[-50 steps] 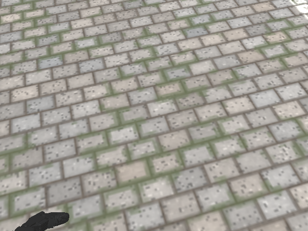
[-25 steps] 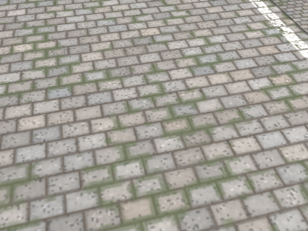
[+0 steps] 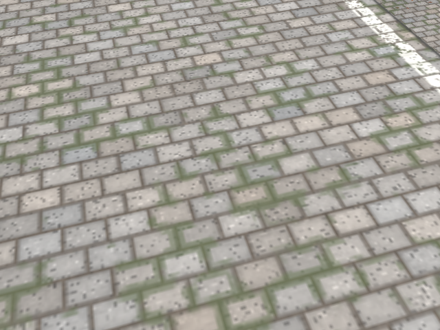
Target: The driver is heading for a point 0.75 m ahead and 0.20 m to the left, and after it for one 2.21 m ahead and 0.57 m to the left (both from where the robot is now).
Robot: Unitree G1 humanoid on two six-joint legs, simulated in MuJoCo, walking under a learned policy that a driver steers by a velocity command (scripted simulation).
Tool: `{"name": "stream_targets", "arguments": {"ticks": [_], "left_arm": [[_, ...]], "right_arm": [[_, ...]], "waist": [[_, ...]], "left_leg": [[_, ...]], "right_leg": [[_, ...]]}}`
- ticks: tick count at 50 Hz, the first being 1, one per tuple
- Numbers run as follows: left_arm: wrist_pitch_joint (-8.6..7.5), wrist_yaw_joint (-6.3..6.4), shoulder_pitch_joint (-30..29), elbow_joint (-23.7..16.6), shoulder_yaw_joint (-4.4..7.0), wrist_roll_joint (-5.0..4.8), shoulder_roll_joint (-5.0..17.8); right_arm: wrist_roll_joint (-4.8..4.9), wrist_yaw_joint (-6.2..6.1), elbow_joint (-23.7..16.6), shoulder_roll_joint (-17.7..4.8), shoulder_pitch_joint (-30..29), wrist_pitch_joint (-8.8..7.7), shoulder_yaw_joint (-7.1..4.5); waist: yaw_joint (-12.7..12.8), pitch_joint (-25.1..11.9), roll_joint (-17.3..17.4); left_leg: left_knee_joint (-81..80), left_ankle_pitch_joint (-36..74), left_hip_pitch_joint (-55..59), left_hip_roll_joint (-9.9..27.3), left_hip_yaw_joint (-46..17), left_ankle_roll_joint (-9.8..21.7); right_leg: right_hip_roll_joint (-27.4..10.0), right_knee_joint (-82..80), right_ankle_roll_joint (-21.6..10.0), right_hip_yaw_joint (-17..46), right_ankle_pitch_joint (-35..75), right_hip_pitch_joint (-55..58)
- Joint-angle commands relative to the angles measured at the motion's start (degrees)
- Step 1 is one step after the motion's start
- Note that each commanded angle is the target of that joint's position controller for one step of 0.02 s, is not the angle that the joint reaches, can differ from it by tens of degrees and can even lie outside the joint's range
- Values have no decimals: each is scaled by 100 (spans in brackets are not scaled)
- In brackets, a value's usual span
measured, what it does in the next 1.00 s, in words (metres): walks ahead, turning left: right foot, then left foot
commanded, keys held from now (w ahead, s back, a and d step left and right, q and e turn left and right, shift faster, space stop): w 0.20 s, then w+q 0.80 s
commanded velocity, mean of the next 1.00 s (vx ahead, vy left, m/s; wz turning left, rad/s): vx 0.45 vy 0.00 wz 0.34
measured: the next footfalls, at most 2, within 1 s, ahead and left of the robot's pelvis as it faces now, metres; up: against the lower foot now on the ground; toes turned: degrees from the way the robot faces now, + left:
right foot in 0.08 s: +0.08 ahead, -0.13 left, +0.00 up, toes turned -2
left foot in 0.56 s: +0.43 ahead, +0.10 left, +0.00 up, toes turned +11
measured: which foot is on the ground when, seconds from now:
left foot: down 0.00-0.08, up 0.10-0.54, down 0.56-1.00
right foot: up 0.00-0.06, down 0.08-0.58, up 0.60-1.00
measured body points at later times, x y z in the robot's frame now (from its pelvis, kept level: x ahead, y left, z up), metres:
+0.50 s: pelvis +0.22 -0.02 -0.01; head +0.25 -0.02 +0.44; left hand +0.13 +0.23 -0.16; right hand +0.46 -0.22 -0.11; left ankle +0.40 +0.11 -0.71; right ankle +0.04 -0.13 -0.74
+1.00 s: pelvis +0.52 +0.03 +0.00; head +0.55 +0.06 +0.45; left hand +0.65 +0.34 -0.09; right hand +0.65 -0.23 -0.12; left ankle +0.39 +0.09 -0.74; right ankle +0.73 -0.04 -0.72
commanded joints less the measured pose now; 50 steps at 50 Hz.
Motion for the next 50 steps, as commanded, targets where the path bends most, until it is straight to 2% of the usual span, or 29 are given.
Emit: {"name": "stream_targets", "arguments": {"ticks": [1, 3, 4, 5, 6, 7, 8, 10, 13, 16, 19, 22, 25, 26, 27, 28, 29, 30, 31, 32, 33, 34, 35, 37, 40, 43, 45, 48, 50], "left_arm": [[-262, -109, -355, -236, 78, -20, 382], [-207, -83, 761, 225, 221, -1, 579], [-200, -26, 1428, 342, 331, 5, 929], [-231, -52, 2031, 412, 422, 21, 1555], [-337, -94, 1673, 367, 257, 98, 1119], [-414, -104, 1152, 197, 161, 92, 845], [-455, -129, 828, 82, 86, 108, 660], [-442, -154, 630, 15, -23, 145, 442], [-393, -53, 931, 117, -35, 200, 546], [-386, 44, 956, 109, -29, 251, 678], [-408, 97, 1092, 107, -27, 220, 741], [-355, 97, 1334, 178, -17, 157, 722], [-230, 133, 1178, 53, 55, 161, 936], [-168, 165, 1125, -15, 82, 181, 1009], [-92, 195, 1058, -94, 96, 215, 1050], [-67, 216, 1017, -192, 77, 223, 1052], [-176, 133, 1414, -435, -87, 314, 520], [-452, -4, 1458, -538, -222, 227, 214], [-667, -82, 700, -755, -55, -8, 771], [-762, -77, 342, -931, -40, -103, 879], [-776, -16, 283, -911, -15, -22, 827], [-706, 39, 400, -886, 47, 75, 858], [-609, 51, 518, -911, 67, 124, 826], [-469, 78, 477, -1040, 64, 229, 664], [-415, 124, -293, -1388, 33, 300, 569], [-469, 71, -955, -1620, -45, 245, 406], [-494, 25, -1228, -1763, -44, 165, 466], [-554, -56, -1330, -1893, 17, 121, 716], [-621, -90, -1072, -1873, 76, 98, 869]], "right_arm": [[88, 14, -350, -1037, -450, -85, -240], [42, 41, -386, -901, -478, -77, -190], [-24, 72, -470, -526, -599, -107, -70], [-64, 53, -780, -143, -588, -207, 32], [110, 47, -823, -494, -721, -288, -61], [235, 91, -855, -637, -776, -369, -96], [214, 112, -797, -672, -742, -417, -118], [61, 153, -756, -680, -760, -427, -188], [48, 246, -756, -372, -807, -283, -152], [48, 252, -1041, -173, -1411, -219, -79], [34, 317, -1291, -88, -1986, -218, -9], [41, 430, -1515, -84, -2340, -222, 14], [32, 544, -1647, -301, -2189, -233, -87], [34, 564, -1604, -456, -1826, -211, -172], [51, 564, -1431, -676, -1070, -183, -307], [66, 500, -1218, -975, -153, -140, -488], [8, 386, -1160, -1520, 498, -85, -641], [11, 365, -1227, -1433, 412, -95, -566], [-41, 344, -1209, -1059, 267, -151, -460], [-51, 336, -1266, -868, -94, -220, -411], [-58, 361, -1365, -713, -521, -276, -358], [-102, 359, -1464, -587, -810, -308, -313], [-131, 347, -1529, -557, -928, -307, -293], [-72, 285, -1527, -635, -834, -304, -306], [-54, 147, -1504, -889, -468, -289, -381], [-7, 87, -1456, -936, -144, -223, -406], [25, 80, -1380, -934, 87, -191, -411], [43, 40, -1351, -836, 246, -122, -396], [1, 10, -1408, -861, 197, -80, -412]], "waist": [[244, 607, 530], [709, 108, 348], [1000, -129, -549], [1014, -547, -2043], [860, -283, -1278], [652, 233, -976], [515, 403, -769], [348, 495, -599], [329, 447, -553], [420, 635, -415], [557, 752, -420], [581, 847, -327], [273, 478, -533], [45, 166, -673], [-345, -286, -744], [-804, -739, -592], [-630, -1521, 646], [-388, -2219, 1058], [-586, -1570, 709], [-414, -857, 319], [-104, -395, -261], [139, -223, -257], [291, -154, -138], [375, -39, -17], [158, 170, 74], [-139, 154, 228], [-263, 94, 313], [-223, -2, 392], [-21, -74, 580]], "left_leg": [[-1194, -248, -638, 1276, -1217, 898], [-299, 580, -1580, 833, -660, 659], [1396, 727, -2186, 342, -43, 283], [3277, -1000, -3439, -399, 160, -50], [4312, -1325, -3947, -144, -557, 41], [4565, -774, -4344, 177, -660, 220], [4499, -219, -4327, 414, -552, 307], [3947, 551, -3946, 676, -472, 289], [3478, 1066, -3824, 677, -272, 83], [2414, 1735, -3769, 514, -269, -18], [1488, 2434, -3321, 365, 52, 54], [1035, 2421, -3356, 293, 126, 260], [991, 1739, -2928, -44, 451, 559], [1089, 1441, -2486, -239, 593, 669], [1061, 1316, -1591, -469, 691, 801], [839, 1388, -95, -473, 362, 1019], [732, 662, 2182, 934, -2141, 1829], [-567, -405, 2973, 1940, -5052, 2569], [-911, -484, 2527, 1728, -4530, 2159], [-987, -49, 1625, 1522, -3644, 1913], [-1088, 637, 626, 1256, -2978, 1757], [-1177, 1157, -66, 1027, -2478, 1638], [-1276, 1391, -527, 894, -2278, 1618], [-1402, 1768, -1103, 771, -1930, 1662], [-1445, 1790, -1455, 515, -1579, 1530], [-1261, 1509, -1555, 273, -1394, 1204], [-1127, 1306, -1359, 370, -1612, 1127], [-547, 1194, -621, 600, -2142, 1056], [-134, 1466, -359, 716, -2447, 984]], "right_leg": [[-47, -1113, -32, -198, 880, 107], [334, -1369, 33, -363, 1463, 2000], [-522, -1983, -278, 895, 834, 2697], [-1925, -2974, -1243, 3692, -62, 3410], [-2155, -3193, -1506, 4233, -817, 3075], [-1988, -3211, -1332, 3604, -837, 2772], [-1723, -3257, -1107, 2972, -373, 2532], [-1353, -3353, -800, 1980, 994, 2113], [-1160, -3452, -742, 1028, 2328, 1981], [-1061, -3642, -708, 410, 2705, 1635], [-1043, -3858, -637, -96, 2800, 1438], [-1241, -3677, -583, -374, 3275, 1997], [-1403, -2740, -424, -638, 5788, 2674], [-1414, -2081, -358, -721, 6808, 2808], [-1354, -1043, -277, -798, 7353, 2669], [-1158, 348, -103, -844, 6804, 1783], [-443, 2646, 227, -815, 3515, -543], [542, 4080, 285, 310, -606, -1938], [148, 4303, 84, 935, -323, -2576], [-136, 3926, -41, 842, 209, -2629], [-363, 3347, -22, 791, 545, -2318], [-547, 2890, 38, 802, 736, -1858], [-623, 2668, 113, 815, 788, -1528], [-647, 2094, 339, 665, 922, -1352], [-486, 739, 594, 519, 2007, -1486], [-148, -679, 616, 428, 3132, -1017], [-31, -1022, 612, 481, 3350, -846], [10, -1446, 500, 708, 2873, -860], [30, -1563, 326, 689, 2269, -519]]}}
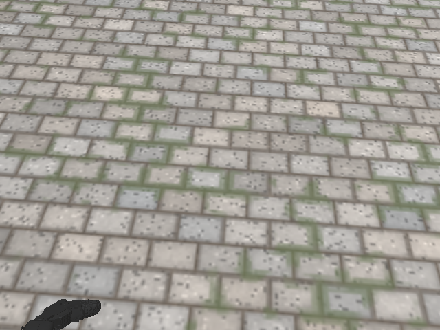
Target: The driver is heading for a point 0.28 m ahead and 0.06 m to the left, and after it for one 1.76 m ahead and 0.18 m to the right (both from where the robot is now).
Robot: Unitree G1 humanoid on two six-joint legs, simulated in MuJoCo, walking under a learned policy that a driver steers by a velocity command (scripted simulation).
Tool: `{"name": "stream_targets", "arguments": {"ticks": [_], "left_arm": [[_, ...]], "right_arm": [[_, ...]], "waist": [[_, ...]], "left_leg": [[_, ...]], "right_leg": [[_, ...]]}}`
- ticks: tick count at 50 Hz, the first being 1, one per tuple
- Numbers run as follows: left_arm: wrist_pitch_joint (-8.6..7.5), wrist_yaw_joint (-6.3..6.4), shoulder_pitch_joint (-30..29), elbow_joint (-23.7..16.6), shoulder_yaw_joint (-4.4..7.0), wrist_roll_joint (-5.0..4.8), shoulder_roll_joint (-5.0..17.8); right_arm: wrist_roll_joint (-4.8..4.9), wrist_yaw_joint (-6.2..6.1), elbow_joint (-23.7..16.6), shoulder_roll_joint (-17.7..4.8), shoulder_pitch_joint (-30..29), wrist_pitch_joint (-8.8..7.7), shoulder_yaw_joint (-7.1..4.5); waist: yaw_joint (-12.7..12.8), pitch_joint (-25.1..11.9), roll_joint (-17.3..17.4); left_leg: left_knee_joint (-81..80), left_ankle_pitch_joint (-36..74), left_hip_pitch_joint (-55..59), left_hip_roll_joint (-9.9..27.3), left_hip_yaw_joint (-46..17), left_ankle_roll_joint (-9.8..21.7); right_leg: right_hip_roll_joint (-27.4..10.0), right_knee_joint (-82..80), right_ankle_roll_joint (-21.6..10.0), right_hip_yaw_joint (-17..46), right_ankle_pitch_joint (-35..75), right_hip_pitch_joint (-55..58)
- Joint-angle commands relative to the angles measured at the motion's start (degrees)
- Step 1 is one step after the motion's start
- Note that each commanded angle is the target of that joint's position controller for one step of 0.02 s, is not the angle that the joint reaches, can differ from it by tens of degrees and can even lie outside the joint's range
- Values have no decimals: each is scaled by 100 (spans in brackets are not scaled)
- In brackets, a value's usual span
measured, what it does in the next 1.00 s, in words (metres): walks ahead: right foot, then left foot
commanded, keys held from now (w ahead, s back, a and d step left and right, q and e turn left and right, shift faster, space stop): w+q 0.38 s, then w+e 0.62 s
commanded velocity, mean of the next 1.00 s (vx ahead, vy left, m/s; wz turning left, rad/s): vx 0.50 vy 0.00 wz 0.11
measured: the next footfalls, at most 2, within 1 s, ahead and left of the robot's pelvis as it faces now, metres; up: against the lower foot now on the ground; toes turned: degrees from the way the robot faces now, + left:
right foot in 0.04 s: +0.20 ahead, -0.14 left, +0.00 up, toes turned +5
left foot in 0.54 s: +0.43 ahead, +0.19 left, +0.00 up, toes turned +18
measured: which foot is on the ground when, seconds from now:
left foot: down 0.00-0.06, up 0.08-0.52, down 0.54-1.00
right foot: up 0.00-0.02, down 0.04-0.56, up 0.58-1.00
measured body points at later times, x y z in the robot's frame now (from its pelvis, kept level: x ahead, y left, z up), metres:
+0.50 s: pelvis +0.27 +0.01 +0.00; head +0.30 +0.03 +0.44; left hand +0.18 +0.29 -0.13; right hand +0.56 -0.13 -0.08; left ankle +0.39 +0.18 -0.71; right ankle +0.16 -0.14 -0.74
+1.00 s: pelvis +0.53 +0.10 +0.00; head +0.56 +0.09 +0.44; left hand +0.70 +0.35 -0.11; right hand +0.59 -0.19 -0.13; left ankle +0.39 +0.18 -0.74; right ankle +0.71 -0.02 -0.70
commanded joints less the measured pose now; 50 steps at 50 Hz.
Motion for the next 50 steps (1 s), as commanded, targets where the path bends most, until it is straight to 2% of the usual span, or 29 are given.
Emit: {"name": "stream_targets", "arguments": {"ticks": [1, 2, 3, 4, 5, 6, 7, 8, 9, 11, 14, 18, 21, 23, 25, 26, 27, 28, 29, 30, 31, 32, 33, 35, 36, 39, 44, 48, 50], "left_arm": [[-173, -13, 399, -268, 291, -27, 867], [-208, 21, 1165, -163, 379, 72, 1106], [-169, 71, 1977, -88, 505, 179, 1595], [-70, 18, 2229, 110, 522, 45, 1517], [-35, 17, 1889, -73, 369, 0, 917], [18, 35, 1581, -138, 304, 16, 705], [49, 33, 1306, -140, 254, 57, 593], [58, 37, 1156, -115, 215, 93, 480], [51, 37, 1102, -82, 212, 112, 469], [5, 24, 1137, 2, 253, 68, 525], [-13, 32, 1200, 102, 335, 57, 728], [63, 66, 1282, 160, 374, 25, 885], [134, 43, 1767, 373, 384, -69, 975], [214, 8, 1937, 527, 400, -162, 1079], [289, 6, 1901, 605, 417, -222, 1243], [322, 13, 1832, 647, 404, -236, 1284], [319, 27, 1841, 666, 338, -212, 1166], [269, 12, 1873, 489, 170, -9, 757], [151, -47, 2548, 434, -1, -35, 169], [89, -59, 2049, 508, 191, -241, 883], [83, -61, 1630, 305, 242, -325, 956], [106, -23, 1473, 308, 232, -243, 851], [165, 4, 1486, 337, 262, -155, 799], [351, 16, 1841, 463, 252, -176, 555], [419, 23, 1864, 461, 236, -179, 427], [502, 41, 1530, 299, 241, -143, 340], [442, -135, 677, -9, 146, -80, 164], [441, -275, 68, -365, 114, -84, 180], [447, -338, 34, -505, 153, -94, 267]], "right_arm": [[-32, -50, -372, -722, -130, 2, -157], [-76, -17, -465, -435, -161, -19, -46], [-36, 4, -593, -69, 398, -67, 62], [88, 14, -706, -224, 730, -106, 98], [136, 0, -626, -829, 369, -82, -44], [78, -10, -719, -938, -130, -42, -89], [12, -9, -787, -848, -356, -24, -96], [-13, 13, -833, -753, -430, 1, -117], [20, 43, -859, -613, -373, 35, -106], [38, 70, -954, -379, -401, 99, -62], [-4, 90, -1167, -302, -686, 122, -32], [-3, 235, -1372, -193, -1309, 50, 32], [-12, 312, -1592, -46, -1854, 17, 107], [-15, 343, -1717, -130, -2050, -8, 95], [-63, 348, -1706, -374, -1849, -45, 1], [-84, 327, -1536, -578, -1239, -60, -110], [-96, 267, -1237, -878, -320, -57, -266], [-174, 142, -1052, -1412, 721, -15, -412], [-238, 127, -1104, -1671, 574, -18, -369], [-219, 146, -1125, -1136, 524, -51, -262], [-171, 150, -1042, -924, 204, -88, -178], [-143, 168, -1001, -710, -160, -127, -114], [-156, 191, -986, -536, -470, -169, -79], [-204, 202, -924, -358, -757, -295, -67], [-208, 194, -857, -363, -802, -353, -81], [-261, 112, -659, -442, -758, -412, -132], [-211, 1, -455, -673, -552, -358, -202], [-93, -32, -244, -833, -203, -207, -276], [-49, -51, -211, -941, -227, -110, -307]], "waist": [[616, -366, 926], [979, -1035, 703], [971, -1978, -487], [857, -2232, -1760], [991, -1414, -867], [1015, -785, -408], [899, -363, -202], [765, -140, -296], [672, -54, -413], [625, -14, -390], [632, 20, -206], [841, 140, -126], [1034, 309, -11], [948, 435, -61], [643, 235, -247], [224, -157, -283], [-236, -732, -233], [-560, -1675, 530], [14, -2540, 1717], [-318, -2263, 992], [-174, -1269, 984], [44, -822, 693], [253, -514, 766], [551, -374, 828], [626, -277, 725], [643, 44, 578], [367, 346, 435], [157, 541, 380], [259, 441, 482]], "left_leg": [[294, 1748, -286, 1290, -1273, 562], [1449, 1694, -694, 974, -963, 376], [3367, 218, -2321, 211, -153, -62], [4611, -1484, -3704, 245, 131, -182], [5108, -1037, -4119, 624, -15, -216], [5133, -529, -4124, 826, 215, -250], [4887, -158, -3949, 996, 285, -281], [4624, 76, -3759, 1165, 284, -281], [4487, 199, -3525, 1271, 356, -287], [4268, 369, -3499, 1348, 486, -334], [3577, 940, -3737, 1405, 507, -423], [2190, 2079, -3439, 1311, 854, -361], [1490, 2015, -3186, 1153, 1033, -222], [1148, 1513, -3162, 1036, 1118, -67], [819, 1031, -2563, 813, 1317, 116], [537, 1218, -1595, 636, 1449, 245], [470, 1651, -73, 598, 1447, 383], [799, 2150, 1910, 1899, 21, 748], [31, 1368, 3034, 3228, -2630, 1574], [-336, 967, 2565, 3100, -2538, 1400], [-455, 1176, 1833, 2875, -1508, 1150], [-636, 1442, 1073, 2593, -874, 968], [-862, 1613, 460, 2382, -376, 855], [-1322, 1781, -183, 2225, 208, 796], [-1463, 1988, -325, 2229, 439, 816], [-1664, 2321, -342, 2175, 1083, 760], [-1788, 2377, -75, 2088, 1894, 586], [-1492, 2779, 769, 2342, 2130, 512], [-1058, 3872, 1090, 2407, 2268, 403]], "right_leg": [[68, -324, -305, -144, -483, 1395], [-473, -176, -631, 270, -613, 2705], [-1799, -222, -1366, 2152, -1222, 4871], [-2494, -805, -1837, 4129, -2611, 5447], [-2246, -982, -1566, 3533, -3285, 4804], [-1967, -1033, -1301, 2561, -2771, 4045], [-1687, -1196, -1213, 1886, -2035, 3336], [-1490, -1342, -1154, 1397, -1539, 2895], [-1357, -1501, -1119, 1011, -1276, 2588], [-1313, -1725, -1225, 495, -759, 2418], [-1378, -1862, -1342, -67, -29, 2548], [-1209, -1873, -1167, -893, 308, 2681], [-1333, -1860, -1170, -991, 358, 2895], [-1506, -1719, -1199, -872, 735, 3252], [-1557, -1154, -1133, -818, 2188, 3512], [-1423, -407, -1016, -944, 2989, 3409], [-1156, 672, -829, -1106, 2952, 2785], [-761, 2625, -565, -1182, 659, 1297], [210, 4367, -292, -484, -3656, -432], [6, 4875, -309, 188, -3573, -867], [-253, 4820, -338, 14, -3085, -1261], [-499, 4511, -319, -73, -2574, -1105], [-640, 4252, -286, -80, -2205, -854], [-756, 4123, -236, -35, -1720, -297], [-765, 4053, -202, -27, -1610, -301], [-754, 3509, -120, 103, -969, -752], [-602, 1813, -202, -319, 252, -737], [-508, 1168, -432, -620, -130, -1044], [-317, 1014, -611, -860, -620, -848]]}}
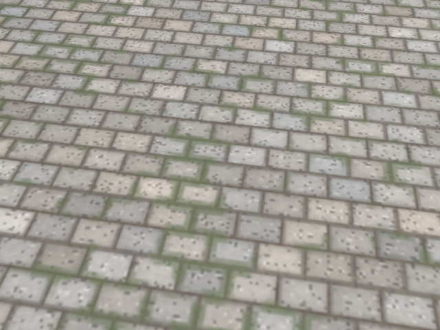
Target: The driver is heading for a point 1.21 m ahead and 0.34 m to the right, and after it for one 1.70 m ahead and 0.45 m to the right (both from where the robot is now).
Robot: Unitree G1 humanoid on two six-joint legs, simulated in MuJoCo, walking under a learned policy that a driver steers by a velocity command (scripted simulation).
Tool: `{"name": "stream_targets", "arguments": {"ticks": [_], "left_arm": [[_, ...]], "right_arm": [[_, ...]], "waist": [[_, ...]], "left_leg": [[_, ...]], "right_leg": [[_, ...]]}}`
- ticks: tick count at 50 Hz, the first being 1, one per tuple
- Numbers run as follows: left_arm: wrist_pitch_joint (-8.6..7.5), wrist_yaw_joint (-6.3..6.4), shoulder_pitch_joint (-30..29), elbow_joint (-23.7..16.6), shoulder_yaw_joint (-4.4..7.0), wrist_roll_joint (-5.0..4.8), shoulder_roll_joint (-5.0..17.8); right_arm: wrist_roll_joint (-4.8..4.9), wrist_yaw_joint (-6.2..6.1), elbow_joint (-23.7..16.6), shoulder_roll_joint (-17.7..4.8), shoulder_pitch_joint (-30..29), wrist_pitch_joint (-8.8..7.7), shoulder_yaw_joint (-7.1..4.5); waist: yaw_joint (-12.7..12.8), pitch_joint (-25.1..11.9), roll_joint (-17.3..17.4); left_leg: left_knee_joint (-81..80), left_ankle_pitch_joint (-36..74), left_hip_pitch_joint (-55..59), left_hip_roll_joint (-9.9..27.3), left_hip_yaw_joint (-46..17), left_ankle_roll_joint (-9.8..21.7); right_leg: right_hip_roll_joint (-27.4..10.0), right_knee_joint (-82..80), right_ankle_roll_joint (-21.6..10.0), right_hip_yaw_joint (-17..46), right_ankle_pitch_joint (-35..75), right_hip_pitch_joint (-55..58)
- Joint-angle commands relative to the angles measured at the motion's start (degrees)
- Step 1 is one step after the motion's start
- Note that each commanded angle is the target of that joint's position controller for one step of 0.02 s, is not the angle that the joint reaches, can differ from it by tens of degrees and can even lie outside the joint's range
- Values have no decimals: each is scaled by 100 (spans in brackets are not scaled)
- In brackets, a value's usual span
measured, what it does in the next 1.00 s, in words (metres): walks ahead, turning right: right foot, then left foot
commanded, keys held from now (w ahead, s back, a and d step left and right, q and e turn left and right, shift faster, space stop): w+e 0.72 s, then w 0.28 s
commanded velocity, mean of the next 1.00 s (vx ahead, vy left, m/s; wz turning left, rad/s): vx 0.50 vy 0.00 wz -0.51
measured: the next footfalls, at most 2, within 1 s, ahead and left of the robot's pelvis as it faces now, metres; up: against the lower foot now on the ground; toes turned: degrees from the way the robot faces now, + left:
right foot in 0.08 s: +0.22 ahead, -0.11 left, +0.00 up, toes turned -6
left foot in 0.56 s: +0.53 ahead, +0.04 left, +0.00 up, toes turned -24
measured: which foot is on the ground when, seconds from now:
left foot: down 0.00-0.10, up 0.12-0.54, down 0.56-1.00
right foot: up 0.00-0.06, down 0.08-0.58, up 0.60-1.00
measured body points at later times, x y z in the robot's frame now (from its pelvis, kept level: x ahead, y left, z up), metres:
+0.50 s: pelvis +0.29 -0.03 +0.01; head +0.32 -0.05 +0.45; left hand +0.42 +0.24 -0.10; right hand +0.44 -0.33 -0.07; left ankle +0.50 +0.07 -0.70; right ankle +0.18 -0.11 -0.73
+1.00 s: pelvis +0.54 -0.11 +0.01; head +0.57 -0.13 +0.45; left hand +0.85 -0.04 -0.07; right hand +0.38 -0.35 -0.12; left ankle +0.49 +0.05 -0.73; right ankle +0.60 -0.31 -0.70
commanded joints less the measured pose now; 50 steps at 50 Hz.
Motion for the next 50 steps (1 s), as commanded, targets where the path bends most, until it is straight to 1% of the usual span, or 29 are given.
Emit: {"name": "stream_targets", "arguments": {"ticks": [1, 2, 3, 4, 5, 6, 7, 8, 9, 10, 11, 14, 19, 22, 24, 26, 27, 28, 29, 30, 31, 32, 33, 35, 36, 40, 45, 48, 50], "left_arm": [[-63, -91, -405, -616, 139, -17, 502], [-44, -88, -81, -591, 217, -34, 638], [-31, -64, 583, -463, 351, -58, 869], [-6, 24, 1499, -243, 556, -59, 1236], [39, 146, 1907, -161, 736, -59, 1927], [-66, 102, 1776, -377, 669, -19, 1966], [-141, 63, 1766, -382, 524, 23, 1461], [-198, 66, 1518, -372, 467, 8, 1253], [-217, 77, 1108, -437, 407, -22, 1048], [-222, 106, 799, -531, 343, 17, 848], [-221, 134, 664, -631, 313, 74, 789], [-248, 233, 751, -649, 367, 50, 986], [-166, 366, 1113, -574, 404, -13, 1100], [-112, 382, 1382, -493, 416, -45, 1115], [-81, 402, 1435, -486, 411, -46, 1062], [-53, 416, 1322, -533, 423, -23, 1057], [-44, 412, 1250, -576, 383, -10, 933], [-63, 385, 1231, -655, 271, 32, 631], [-97, 393, 1808, -796, 155, 10, 239], [-134, 395, 2099, -881, 139, -122, 470], [-111, 400, 1760, -779, 267, -148, 1005], [-73, 397, 1267, -857, 304, -77, 1115], [-55, 386, 1048, -914, 311, -11, 1043], [-4, 328, 1033, -960, 319, -36, 853], [27, 311, 1060, -968, 299, -57, 730], [25, 312, 737, -1105, 195, 5, 451], [-128, 147, -128, -1260, 67, 32, 287], [-168, 69, -585, -1432, 51, -13, 321], [-179, 39, -646, -1505, 89, -12, 442]], "right_arm": [[82, -67, -273, -1148, -112, 77, -286], [103, -85, -295, -1235, -174, 128, -303], [129, -93, -319, -1285, -273, 176, -302], [139, -106, -347, -1216, -302, 168, -253], [-88, -82, -583, -581, 80, 75, -67], [-46, -15, -749, -329, 98, -164, 90], [198, 63, -890, -804, -670, -333, -22], [257, 79, -974, -792, -895, -420, -3], [118, 32, -893, -771, -880, -444, -12], [-4, 3, -837, -856, -808, -402, -69], [-37, 14, -818, -867, -708, -323, -93], [-105, 8, -876, -641, -756, -156, -46], [-62, 68, -1150, -389, -1826, -169, 91], [28, 155, -1265, -524, -2178, -240, 66], [40, 206, -1282, -688, -2143, -297, 7], [55, 220, -1214, -814, -1791, -358, -62], [32, 196, -1082, -899, -1317, -386, -128], [-69, 158, -994, -1118, -637, -419, -210], [-190, 119, -914, -1600, 82, -398, -316], [-91, 183, -741, -1545, 336, -327, -320], [-20, 175, -859, -1016, 15, -298, -180], [-25, 147, -890, -809, -251, -239, -110], [-60, 138, -875, -688, -495, -205, -55], [-99, 110, -799, -553, -686, -213, -1], [-79, 107, -753, -547, -676, -238, -8], [-67, 133, -478, -792, -418, -297, -75], [60, 120, -240, -999, -225, -183, -87], [127, 127, -25, -1138, 142, -89, -104], [170, 120, 83, -1223, 208, -11, -121]], "waist": [[197, 196, 607], [410, -66, 726], [809, -435, 729], [1286, -920, 541], [1015, -1384, -815], [794, -2262, -968], [1117, -1870, -300], [964, -1182, -159], [674, -747, 223], [458, -546, 158], [315, -501, 54], [241, -389, 64], [650, -173, -232], [797, -154, -316], [729, -176, -380], [494, -221, -552], [233, -400, -546], [-93, -994, -269], [-29, -1869, 1021], [67, -2026, 2256], [-57, -1232, 1403], [-81, -688, 952], [31, -338, 723], [230, -109, 927], [251, -113, 960], [235, -64, 628], [-17, 119, 555], [-146, 249, 608], [-46, 240, 719]], "left_leg": [[384, 4837, 125, 1807, -294, 763], [967, 5779, 159, 1775, -238, 687], [1936, 6212, -29, 1651, -146, 566], [3314, 5511, -796, 1400, -59, 327], [5461, 1538, -3084, 726, -142, -67], [6742, -1572, -4500, -267, -1575, -175], [6863, -1195, -5150, 67, -2162, -13], [6461, -683, -5268, 311, -2110, 123], [5937, -306, -4969, 561, -2087, 131], [5522, -58, -4528, 715, -2092, 91], [5348, 99, -4185, 778, -2104, 40], [4594, 488, -3987, 719, -1918, -224], [2385, 2208, -3634, 312, -1815, -396], [1808, 2390, -3414, 152, -1906, -353], [1543, 2098, -3305, 129, -2031, -234], [1406, 1643, -2889, 119, -2004, -47], [1192, 1638, -2233, 100, -1902, 95], [1278, 1485, -1026, 639, -2337, 386], [1084, 750, 983, 1941, -4294, 1079], [431, -896, 1444, 2600, -6348, 1569], [247, -1608, 832, 2383, -5784, 1350], [245, -1097, 131, 2141, -4827, 1116], [136, -345, -525, 1878, -4125, 1032], [-126, 519, -1195, 1552, -3221, 936], [-236, 780, -1281, 1502, -2934, 967], [-485, 1715, -1187, 1559, -2338, 1231], [-512, 2182, -1050, 1357, -1567, 1090], [-404, 2344, -650, 1555, -1578, 1056], [-156, 2916, -304, 1707, -1578, 979]], "right_leg": [[295, -158, -294, -395, -665, 90], [531, -113, -421, -569, -972, 591], [793, -280, -594, -670, -1014, 1492], [940, -679, -825, -454, -660, 3016], [-429, -782, -1563, 1954, -749, 5002], [-1371, -1889, -2435, 4948, -1691, 6000], [-1291, -2265, -2059, 4483, -1681, 5853], [-1097, -2250, -1845, 3665, -1349, 5115], [-828, -2232, -1639, 3002, -796, 4247], [-633, -2312, -1540, 2537, -246, 3568], [-507, -2437, -1517, 2346, 30, 3154], [-315, -2596, -1531, 1848, 748, 2530], [107, -2497, -1113, 1443, -35, 2175], [-63, -2256, -1044, 1827, -483, 2390], [-209, -1925, -969, 2205, -663, 2713], [-270, -1554, -852, 2480, -558, 2841], [-77, -1153, -717, 2418, -354, 2758], [247, -24, -514, 2097, -476, 2371], [1002, 1914, -111, 1331, -2068, 802], [958, 3150, 30, 1105, -3439, -580], [614, 3656, 80, 1225, -2941, -962], [421, 3693, 102, 988, -2470, -945], [249, 3463, 120, 916, -2117, -755], [-19, 3054, 125, 858, -1744, -325], [-51, 2958, 144, 779, -1664, -258], [-28, 2022, 233, 815, -1094, -465], [62, 208, 198, 276, 65, -36], [157, -346, 88, 96, -120, 72], [260, -619, -79, 22, -536, 225]]}}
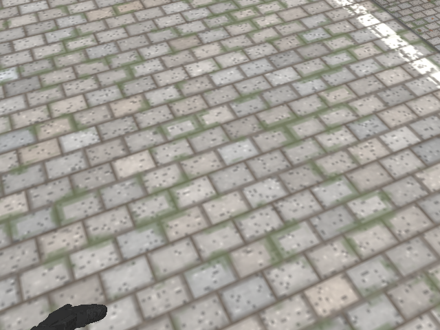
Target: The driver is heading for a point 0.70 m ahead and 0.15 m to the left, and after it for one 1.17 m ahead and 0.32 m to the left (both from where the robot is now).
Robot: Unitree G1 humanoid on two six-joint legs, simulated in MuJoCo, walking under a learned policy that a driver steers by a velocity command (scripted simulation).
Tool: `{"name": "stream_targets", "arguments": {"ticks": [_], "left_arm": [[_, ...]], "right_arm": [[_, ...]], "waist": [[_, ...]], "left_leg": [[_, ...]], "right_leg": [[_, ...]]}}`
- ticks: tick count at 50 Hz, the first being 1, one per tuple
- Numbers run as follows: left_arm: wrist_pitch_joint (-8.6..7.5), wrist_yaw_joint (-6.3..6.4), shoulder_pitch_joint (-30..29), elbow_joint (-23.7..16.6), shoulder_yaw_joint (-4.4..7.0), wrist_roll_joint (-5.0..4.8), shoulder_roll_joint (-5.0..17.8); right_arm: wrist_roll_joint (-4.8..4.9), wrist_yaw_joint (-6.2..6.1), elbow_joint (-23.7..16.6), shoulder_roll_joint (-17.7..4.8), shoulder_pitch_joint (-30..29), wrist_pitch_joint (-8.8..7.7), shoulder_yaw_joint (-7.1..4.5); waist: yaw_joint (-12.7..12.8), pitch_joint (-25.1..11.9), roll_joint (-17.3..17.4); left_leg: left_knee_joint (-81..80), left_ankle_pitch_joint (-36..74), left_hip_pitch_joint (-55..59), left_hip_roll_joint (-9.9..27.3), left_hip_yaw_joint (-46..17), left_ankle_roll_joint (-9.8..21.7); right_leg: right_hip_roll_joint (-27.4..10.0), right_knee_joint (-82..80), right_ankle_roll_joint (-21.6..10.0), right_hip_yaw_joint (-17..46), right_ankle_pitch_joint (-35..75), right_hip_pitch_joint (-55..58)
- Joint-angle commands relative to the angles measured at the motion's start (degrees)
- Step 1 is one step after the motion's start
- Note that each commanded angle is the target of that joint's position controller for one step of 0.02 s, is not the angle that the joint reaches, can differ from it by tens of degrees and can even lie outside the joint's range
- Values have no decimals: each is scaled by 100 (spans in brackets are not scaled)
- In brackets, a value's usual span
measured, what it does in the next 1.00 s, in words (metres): walks ahead, turning left: right foot, then left foot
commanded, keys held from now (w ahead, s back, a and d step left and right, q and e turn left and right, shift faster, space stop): w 0.20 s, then w+q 0.24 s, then q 0.56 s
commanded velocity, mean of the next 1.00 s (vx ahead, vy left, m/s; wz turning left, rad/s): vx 0.33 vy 0.00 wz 0.30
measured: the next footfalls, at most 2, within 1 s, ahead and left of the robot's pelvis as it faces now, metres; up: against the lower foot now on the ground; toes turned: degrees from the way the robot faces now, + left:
right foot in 0.06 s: +0.21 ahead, -0.13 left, +0.00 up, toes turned -2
left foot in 0.60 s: +0.49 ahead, +0.12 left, +0.00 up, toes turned +10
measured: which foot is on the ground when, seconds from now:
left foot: down 0.00-0.08, up 0.10-0.58, down 0.60-1.00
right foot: up 0.00-0.04, down 0.06-0.58, up 0.60-1.00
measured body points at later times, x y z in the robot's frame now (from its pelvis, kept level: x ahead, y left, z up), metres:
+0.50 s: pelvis +0.27 -0.02 +0.00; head +0.30 -0.02 +0.45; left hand +0.29 +0.27 -0.12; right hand +0.47 -0.25 -0.10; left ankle +0.45 +0.14 -0.69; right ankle +0.17 -0.13 -0.74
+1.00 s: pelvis +0.44 +0.02 +0.00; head +0.47 +0.05 +0.45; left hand +0.49 +0.34 -0.11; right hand +0.68 -0.19 -0.09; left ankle +0.45 +0.12 -0.74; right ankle +0.56 -0.11 -0.71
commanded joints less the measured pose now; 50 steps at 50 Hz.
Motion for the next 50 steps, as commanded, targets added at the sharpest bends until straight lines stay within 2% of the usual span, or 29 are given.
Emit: {"name": "stream_targets", "arguments": {"ticks": [1, 2, 3, 4, 5, 6, 7, 8, 9, 11, 13, 17, 22, 25, 27, 29, 30, 31, 32, 33, 34, 35, 36, 37, 39, 41, 44, 47, 50], "left_arm": [[-125, -46, -335, -541, 156, 8, 527], [-126, -31, 202, -393, 248, 44, 674], [-108, 14, 1069, -104, 399, 62, 942], [-58, 112, 2107, 94, 538, 100, 1386], [-59, 115, 2108, 124, 557, 111, 1818], [-87, 99, 2137, 96, 429, 77, 1274], [-121, 93, 1797, 118, 346, 74, 1088], [-140, 86, 1456, 117, 298, 67, 948], [-155, 67, 1165, 106, 259, 99, 803], [-224, 63, 909, 118, 225, 150, 640], [-329, 79, 879, 245, 257, 131, 709], [-388, 165, 1058, 500, 300, 198, 823], [-355, 234, 1320, 763, 346, 134, 984], [-198, 305, 1297, 877, 371, 91, 1055], [-78, 400, 1173, 844, 414, 39, 1206], [32, 489, 1038, 760, 394, 16, 1178], [-2, 494, 1292, 633, 297, 179, 957], [-115, 378, 2113, 493, 74, 366, 277], [-207, 289, 1839, 612, 145, 183, 835], [-219, 276, 1261, 444, 189, -3, 982], [-188, 345, 972, 401, 180, 41, 939], [-113, 422, 831, 400, 210, 127, 970], [-17, 447, 903, 370, 241, 142, 1007], [52, 460, 1004, 361, 242, 159, 950], [107, 498, 1127, 381, 202, 190, 779], [134, 534, 1015, 355, 186, 214, 730], [186, 522, 705, 277, 182, 182, 714], [155, 475, 388, 174, 182, 150, 702], [38, 411, 300, 131, 205, 117, 748]], "right_arm": [[77, -39, -176, -1171, -102, 39, -249], [100, -58, -154, -1207, -192, 73, -245], [79, -82, -141, -1093, -166, 84, -188], [-96, -97, -302, -789, -189, 50, -48], [-148, -36, -447, -130, 405, -73, 166], [6, 10, -370, -732, -4, -178, 22], [135, 38, -571, -900, -500, -233, -33], [82, 14, -590, -827, -716, -250, -14], [-22, -2, -577, -792, -772, -231, -34], [-15, 15, -461, -618, -482, -87, -22], [-11, -1, -436, -446, -488, 57, 16], [-23, 9, -598, -380, -1088, 108, 29], [-28, 148, -893, -251, -1903, 59, 100], [-97, 266, -1124, -304, -2116, 39, 73], [-124, 343, -1176, -507, -1794, 31, -28], [-127, 301, -885, -941, -521, 33, -280], [-137, 169, -861, -1473, -11, 71, -424], [-217, 121, -1048, -1898, -296, 80, -420], [-179, 138, -1211, -1522, -155, 122, -365], [-139, 131, -1285, -1246, -500, 139, -307], [-37, 100, -1298, -1020, -795, 176, -258], [-18, 54, -1354, -869, -1045, 231, -209], [-97, 19, -1417, -844, -1172, 269, -195], [-164, 8, -1470, -875, -1255, 292, -212], [-188, -35, -1509, -979, -1301, 300, -255], [-140, -113, -1516, -1076, -1253, 343, -292], [-70, -224, -1584, -1082, -1312, 480, -297], [-80, -270, -1635, -1070, -1313, 577, -299], [-85, -252, -1667, -1047, -1234, 629, -305]], "waist": [[378, 123, 782], [745, -221, 797], [1157, -763, 711], [1546, -1566, 70], [1016, -2217, -1355], [1312, -2193, -742], [1246, -1319, -626], [1063, -884, -255], [872, -587, -169], [552, -493, -253], [455, -302, -185], [625, 33, -72], [960, 291, 3], [946, 321, -55], [732, -41, -305], [80, -741, -162], [-28, -1321, 725], [700, -2191, 1880], [179, -3049, 1025], [157, -2315, 740], [291, -1567, 298], [434, -1089, 247], [630, -925, 406], [736, -857, 549], [818, -903, 647], [778, -1051, 647], [679, -1060, 764], [558, -835, 968], [485, -799, 1119]], "left_leg": [[101, 3557, 119, 1607, -739, 941], [756, 4490, 59, 1482, -533, 821], [1785, 4782, -374, 1231, -287, 651], [3582, 3018, -1717, 953, -145, 410], [5443, -1338, -3778, -96, -536, 107], [6075, -1547, -4380, 114, -1314, 164], [6111, -1074, -4773, 362, -1205, 228], [5817, -559, -4630, 595, -1108, 233], [5478, -230, -4384, 736, -1102, 188], [5199, 131, -3808, 875, -1174, 110], [4928, 391, -3828, 895, -1180, -3], [3788, 1653, -4165, 763, -1357, -76], [2462, 2512, -4021, 559, -1023, 66], [2022, 2102, -3956, 379, -772, 219], [1980, 1541, -3452, 77, -488, 368], [1472, 1917, -1817, -362, -355, 637], [1570, 4112, -239, 524, -1587, 1016], [1738, 6015, 1618, 2062, -4262, 2357], [1362, 5257, 1750, 2069, -4506, 2500], [1217, 4611, 1174, 1776, -3749, 2233], [1042, 4011, 342, 1463, -3257, 1934], [841, 3682, -508, 1284, -2991, 1790], [643, 3462, -1174, 1152, -2877, 1734], [537, 3424, -1569, 1065, -2821, 1719], [530, 3744, -1893, 936, -2603, 1706], [602, 3584, -1863, 880, -2621, 1632], [578, 2074, -1906, 695, -2798, 1384], [552, 963, -1946, 591, -3114, 1269], [816, 1354, -1683, 631, -3473, 1247]], "right_leg": [[265, -446, -255, -292, -417, 381], [453, -703, -399, -454, -277, 1239], [570, -794, -567, -503, -31, 2586], [-468, -533, -923, 741, 266, 4415], [-1795, -1243, -1841, 3593, -784, 5791], [-1764, -1622, -1776, 3912, -1287, 5660], [-1548, -1709, -1561, 3005, -925, 4994], [-1278, -1814, -1418, 2347, -396, 4232], [-1088, -1991, -1349, 1924, 36, 3579], [-943, -2391, -1335, 1462, 310, 2901], [-955, -2678, -1364, 1011, 541, 2584], [-830, -2918, -1137, 168, 543, 2600], [-897, -2974, -884, -500, 551, 3032], [-988, -2316, -690, -782, 1988, 3549], [-992, -1514, -499, -877, 3522, 3822], [-609, 372, -133, -1092, 3843, 3472], [-217, 2158, 244, -1139, 1645, 2196], [916, 4283, 649, -461, -3683, 67], [743, 4786, 550, 592, -3627, -97], [492, 4592, 429, 578, -3152, -447], [272, 4150, 414, 440, -2701, -567], [137, 3769, 441, 412, -2415, -393], [88, 3528, 441, 446, -2236, 21], [137, 3324, 465, 402, -2154, 270], [227, 2793, 553, 329, -1990, 453], [298, 2334, 647, 368, -1690, 425], [373, 1722, 706, 478, -1181, 453], [472, 1072, 692, 554, -1086, 552], [585, 403, 610, 578, -1336, 832]]}}
Velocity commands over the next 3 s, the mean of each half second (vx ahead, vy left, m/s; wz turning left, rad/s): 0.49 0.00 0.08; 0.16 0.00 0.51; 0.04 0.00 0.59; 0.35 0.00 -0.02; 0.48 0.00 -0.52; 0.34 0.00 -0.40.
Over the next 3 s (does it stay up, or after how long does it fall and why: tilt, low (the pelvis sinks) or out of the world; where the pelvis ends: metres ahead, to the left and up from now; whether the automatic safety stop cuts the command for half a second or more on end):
stays up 1.07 0.36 -0.01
